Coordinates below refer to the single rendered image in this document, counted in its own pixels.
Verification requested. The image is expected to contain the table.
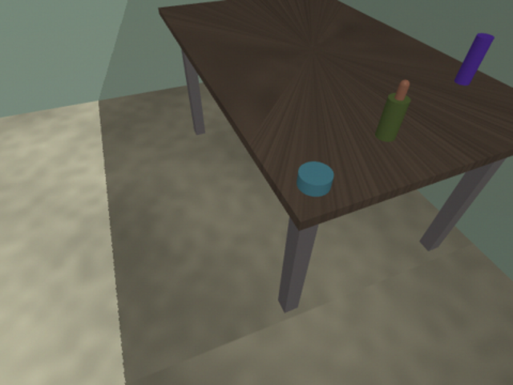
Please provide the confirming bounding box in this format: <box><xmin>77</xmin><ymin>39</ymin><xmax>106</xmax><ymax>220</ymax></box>
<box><xmin>158</xmin><ymin>0</ymin><xmax>513</xmax><ymax>313</ymax></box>

